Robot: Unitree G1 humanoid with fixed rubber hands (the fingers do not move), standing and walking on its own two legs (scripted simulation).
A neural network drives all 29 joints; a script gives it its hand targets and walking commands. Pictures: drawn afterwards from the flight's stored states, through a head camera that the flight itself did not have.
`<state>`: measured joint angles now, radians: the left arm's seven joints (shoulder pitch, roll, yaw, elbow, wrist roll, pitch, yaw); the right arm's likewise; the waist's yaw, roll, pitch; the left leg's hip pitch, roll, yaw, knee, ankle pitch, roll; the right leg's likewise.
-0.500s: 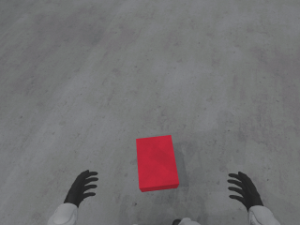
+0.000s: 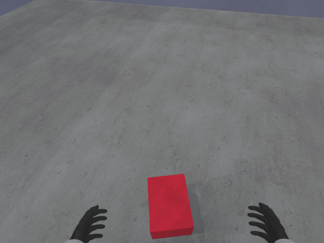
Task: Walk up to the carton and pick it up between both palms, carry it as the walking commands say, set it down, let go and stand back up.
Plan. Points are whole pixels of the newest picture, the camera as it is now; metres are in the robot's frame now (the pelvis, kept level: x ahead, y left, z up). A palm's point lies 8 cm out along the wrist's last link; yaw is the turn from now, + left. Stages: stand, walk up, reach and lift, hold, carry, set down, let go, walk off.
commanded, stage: let go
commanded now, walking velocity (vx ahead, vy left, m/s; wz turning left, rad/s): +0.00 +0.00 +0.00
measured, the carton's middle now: (168, 205) +0.45 +0.03 -0.69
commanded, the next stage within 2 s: stand in 0.06 s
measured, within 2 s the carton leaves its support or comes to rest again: neither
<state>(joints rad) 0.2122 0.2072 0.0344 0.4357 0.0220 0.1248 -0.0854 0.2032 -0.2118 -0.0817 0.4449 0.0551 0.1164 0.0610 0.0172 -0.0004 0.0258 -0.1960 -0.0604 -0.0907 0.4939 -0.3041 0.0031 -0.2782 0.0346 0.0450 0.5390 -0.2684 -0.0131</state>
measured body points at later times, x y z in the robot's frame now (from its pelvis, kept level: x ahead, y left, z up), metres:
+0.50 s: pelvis +0.00 +0.01 +0.00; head +0.01 +0.00 +0.45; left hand +0.16 +0.29 -0.07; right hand +0.18 -0.28 -0.06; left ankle -0.03 +0.12 -0.74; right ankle +0.01 -0.10 -0.74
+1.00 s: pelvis -0.01 +0.01 +0.00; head -0.02 +0.00 +0.45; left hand +0.16 +0.30 -0.06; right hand +0.18 -0.28 -0.06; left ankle -0.03 +0.12 -0.74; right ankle +0.01 -0.10 -0.74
